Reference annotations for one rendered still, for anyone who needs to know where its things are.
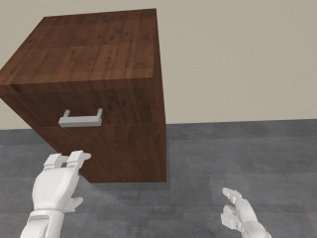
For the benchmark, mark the drawer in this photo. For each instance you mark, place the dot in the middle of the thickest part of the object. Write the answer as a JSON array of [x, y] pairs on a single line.
[[120, 105]]

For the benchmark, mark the robot right hand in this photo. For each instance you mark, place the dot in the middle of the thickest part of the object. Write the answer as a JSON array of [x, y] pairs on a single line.
[[234, 217]]

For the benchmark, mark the handle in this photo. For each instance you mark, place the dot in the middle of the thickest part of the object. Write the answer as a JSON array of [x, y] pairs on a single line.
[[80, 121]]

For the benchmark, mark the robot left forearm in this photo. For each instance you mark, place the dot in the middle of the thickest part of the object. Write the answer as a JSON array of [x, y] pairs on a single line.
[[43, 223]]

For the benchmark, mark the robot left hand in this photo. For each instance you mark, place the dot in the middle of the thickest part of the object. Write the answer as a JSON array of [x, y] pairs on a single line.
[[54, 186]]

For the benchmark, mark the robot right forearm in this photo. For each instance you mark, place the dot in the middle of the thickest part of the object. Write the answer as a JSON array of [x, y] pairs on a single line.
[[253, 229]]

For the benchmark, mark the cabinet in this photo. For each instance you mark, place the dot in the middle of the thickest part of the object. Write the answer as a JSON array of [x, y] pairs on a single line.
[[101, 50]]

